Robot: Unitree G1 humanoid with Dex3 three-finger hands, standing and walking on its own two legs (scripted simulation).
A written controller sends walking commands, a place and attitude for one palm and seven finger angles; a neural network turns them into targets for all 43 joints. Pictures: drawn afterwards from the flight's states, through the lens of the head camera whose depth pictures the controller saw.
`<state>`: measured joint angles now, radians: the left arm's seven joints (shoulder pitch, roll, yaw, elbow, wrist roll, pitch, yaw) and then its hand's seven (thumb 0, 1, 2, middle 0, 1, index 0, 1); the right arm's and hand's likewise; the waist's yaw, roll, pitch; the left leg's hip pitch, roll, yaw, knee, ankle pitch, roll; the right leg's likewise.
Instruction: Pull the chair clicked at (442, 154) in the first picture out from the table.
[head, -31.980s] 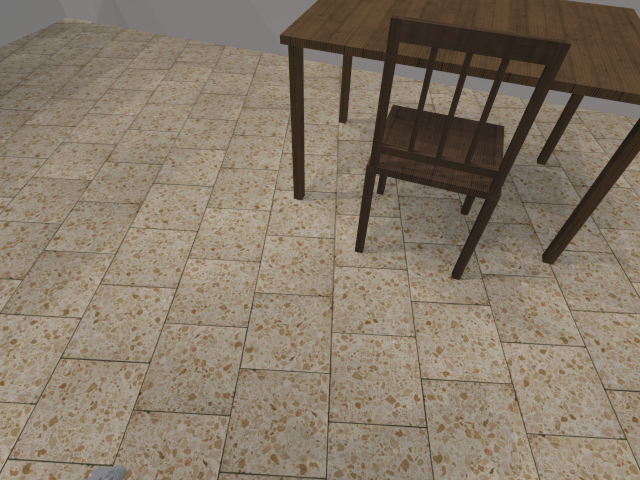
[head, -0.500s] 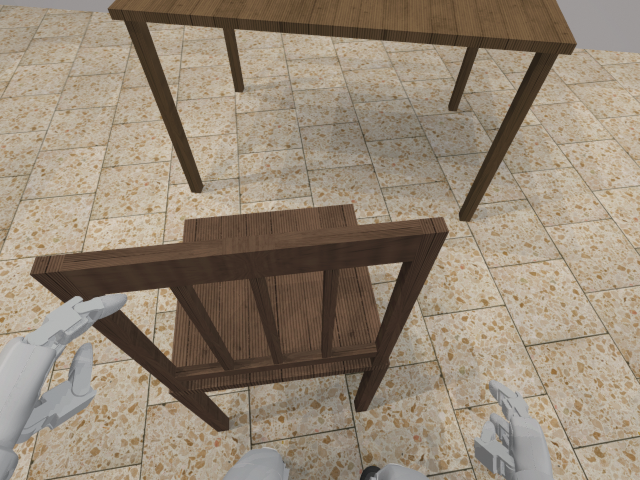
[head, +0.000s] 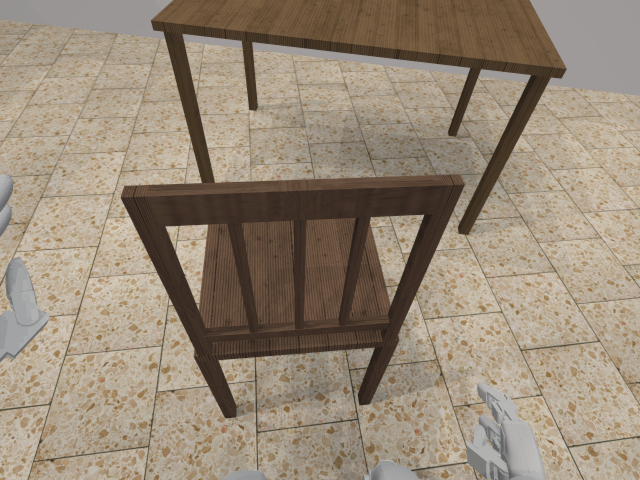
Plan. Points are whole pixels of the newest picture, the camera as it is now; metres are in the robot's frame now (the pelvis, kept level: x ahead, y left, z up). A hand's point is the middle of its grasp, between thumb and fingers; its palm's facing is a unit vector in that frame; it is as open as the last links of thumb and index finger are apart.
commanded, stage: stop stepping back and stand still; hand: left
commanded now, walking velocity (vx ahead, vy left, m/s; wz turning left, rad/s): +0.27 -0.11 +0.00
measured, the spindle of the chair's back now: (299, 280) +0.42 +0.07 -0.06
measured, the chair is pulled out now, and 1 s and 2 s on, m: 0.61 0.61 0.61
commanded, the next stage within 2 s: let the arm hang, fingers relaxed in 0.78 s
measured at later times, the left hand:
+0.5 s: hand out of the picture +0.13 +0.26 +0.19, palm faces +0.37 -0.77 -0.52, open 7.4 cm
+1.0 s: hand (92, 457) +0.13 +0.24 +0.03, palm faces +0.18 -0.89 -0.42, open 7.4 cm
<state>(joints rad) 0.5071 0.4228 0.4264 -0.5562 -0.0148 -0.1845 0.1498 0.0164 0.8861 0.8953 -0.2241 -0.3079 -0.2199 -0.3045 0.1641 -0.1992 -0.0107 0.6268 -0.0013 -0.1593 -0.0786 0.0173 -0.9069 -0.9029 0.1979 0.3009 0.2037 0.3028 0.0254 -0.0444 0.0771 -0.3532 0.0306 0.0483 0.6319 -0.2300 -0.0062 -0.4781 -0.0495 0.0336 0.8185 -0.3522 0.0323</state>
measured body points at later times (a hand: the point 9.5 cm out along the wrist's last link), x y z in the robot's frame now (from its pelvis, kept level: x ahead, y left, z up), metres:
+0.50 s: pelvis -0.08 +0.00 +0.02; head -0.10 +0.02 +0.47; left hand +0.10 +0.30 +0.22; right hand +0.01 -0.25 -0.07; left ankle -0.03 +0.11 -0.72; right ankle -0.09 -0.13 -0.72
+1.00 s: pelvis -0.09 +0.00 +0.01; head -0.11 -0.02 +0.46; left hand +0.12 +0.29 +0.05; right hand +0.06 -0.25 -0.10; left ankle -0.03 +0.11 -0.72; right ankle -0.09 -0.13 -0.72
